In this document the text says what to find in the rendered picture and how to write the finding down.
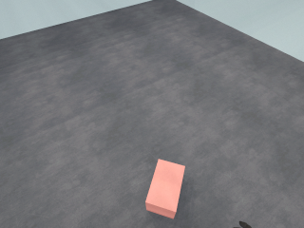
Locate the carton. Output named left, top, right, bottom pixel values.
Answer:
left=145, top=159, right=185, bottom=219

